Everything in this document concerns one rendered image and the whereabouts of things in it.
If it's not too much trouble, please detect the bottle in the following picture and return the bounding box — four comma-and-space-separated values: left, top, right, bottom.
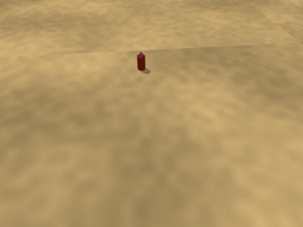
137, 52, 145, 70

